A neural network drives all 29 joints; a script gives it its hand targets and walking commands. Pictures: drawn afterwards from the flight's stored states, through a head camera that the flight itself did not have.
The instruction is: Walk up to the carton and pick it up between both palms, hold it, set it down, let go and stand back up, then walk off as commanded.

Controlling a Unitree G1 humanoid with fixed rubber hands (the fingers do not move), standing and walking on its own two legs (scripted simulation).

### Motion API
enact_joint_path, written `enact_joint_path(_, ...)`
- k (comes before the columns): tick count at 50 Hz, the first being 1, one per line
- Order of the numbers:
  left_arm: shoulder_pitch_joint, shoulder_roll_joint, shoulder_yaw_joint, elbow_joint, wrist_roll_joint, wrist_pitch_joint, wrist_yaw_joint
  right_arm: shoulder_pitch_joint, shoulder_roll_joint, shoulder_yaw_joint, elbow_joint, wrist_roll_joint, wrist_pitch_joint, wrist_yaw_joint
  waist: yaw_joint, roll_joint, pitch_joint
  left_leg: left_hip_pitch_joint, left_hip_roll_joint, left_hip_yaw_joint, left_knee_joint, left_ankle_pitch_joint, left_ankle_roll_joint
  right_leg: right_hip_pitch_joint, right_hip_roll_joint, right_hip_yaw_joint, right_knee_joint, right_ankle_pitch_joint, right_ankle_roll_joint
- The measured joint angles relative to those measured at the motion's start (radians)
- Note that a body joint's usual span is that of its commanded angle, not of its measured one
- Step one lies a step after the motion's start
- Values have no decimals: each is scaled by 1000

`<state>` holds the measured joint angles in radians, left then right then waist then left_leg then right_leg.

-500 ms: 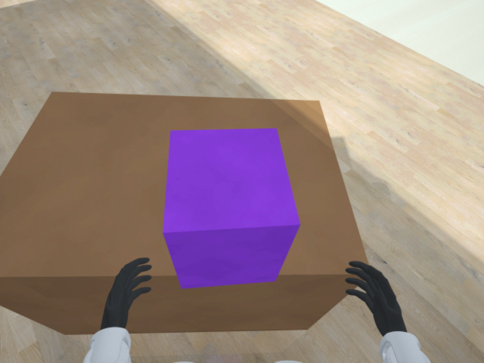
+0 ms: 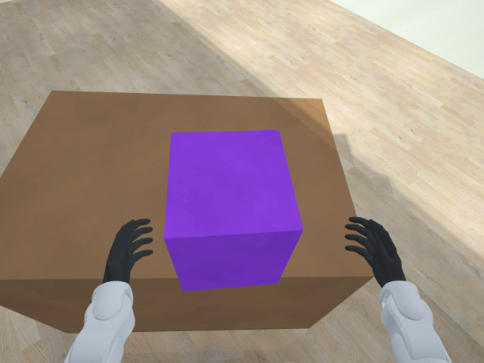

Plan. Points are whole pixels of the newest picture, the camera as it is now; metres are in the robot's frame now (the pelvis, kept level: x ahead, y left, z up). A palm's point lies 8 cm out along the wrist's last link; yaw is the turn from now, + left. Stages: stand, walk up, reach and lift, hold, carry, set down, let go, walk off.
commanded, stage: reach and lift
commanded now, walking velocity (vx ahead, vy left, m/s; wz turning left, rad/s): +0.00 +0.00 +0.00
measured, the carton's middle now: (228, 214) +0.37 +0.04 -0.04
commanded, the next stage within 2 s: none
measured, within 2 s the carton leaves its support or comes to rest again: neither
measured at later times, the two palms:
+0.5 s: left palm (120, 213) +0.31 +0.21 +0.06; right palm (381, 201) +0.34 -0.21 +0.08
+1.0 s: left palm (120, 165) +0.37 +0.21 +0.10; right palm (380, 156) +0.40 -0.20 +0.13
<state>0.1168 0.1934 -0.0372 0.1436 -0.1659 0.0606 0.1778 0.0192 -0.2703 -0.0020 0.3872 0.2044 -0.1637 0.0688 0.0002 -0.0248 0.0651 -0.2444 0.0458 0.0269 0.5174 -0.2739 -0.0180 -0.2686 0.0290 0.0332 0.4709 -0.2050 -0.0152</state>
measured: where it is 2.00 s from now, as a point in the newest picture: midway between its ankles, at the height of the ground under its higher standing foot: outside the picture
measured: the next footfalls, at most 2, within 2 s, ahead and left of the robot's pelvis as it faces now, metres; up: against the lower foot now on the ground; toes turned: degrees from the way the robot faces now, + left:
none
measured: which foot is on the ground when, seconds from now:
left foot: down 0.00-1.00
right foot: down 0.00-1.00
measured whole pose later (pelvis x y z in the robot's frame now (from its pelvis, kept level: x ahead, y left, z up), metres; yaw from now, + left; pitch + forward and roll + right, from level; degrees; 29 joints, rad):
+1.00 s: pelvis +0.00 +0.00 +0.00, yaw +0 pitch +1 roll -1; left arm -0.52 0.23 0.13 0.30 -0.16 0.51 0.14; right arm -0.65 -0.35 0.00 0.57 0.27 0.27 0.03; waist 0.00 -0.02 0.05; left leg -0.25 0.05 0.03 0.48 -0.25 -0.02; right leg -0.27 0.03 0.03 0.42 -0.18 -0.01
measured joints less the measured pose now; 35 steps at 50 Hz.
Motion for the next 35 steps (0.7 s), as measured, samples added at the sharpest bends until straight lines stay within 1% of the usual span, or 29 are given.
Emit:
enact_joint_path(10,-142,0,37,-17,0,145,0,-146,-13,0,-23,7,129,-5,0,0,0,0,0,0,-14,17,0,1,0,0,-16,17,0)
enact_joint_path(21,-308,0,95,-17,-4,325,-4,-311,-34,0,-24,25,275,-31,0,1,0,0,0,0,-28,26,0,1,0,0,-29,27,1)
enact_joint_path(29,-376,6,128,-40,-4,414,-15,-406,-63,0,-24,52,347,-38,0,4,0,0,0,0,-34,26,0,1,0,0,-35,27,2)
enact_joint_path(35,-444,18,143,-28,-4,462,-23,-485,-81,0,-7,60,398,-39,0,9,0,0,0,0,-35,26,0,1,0,0,-36,27,3)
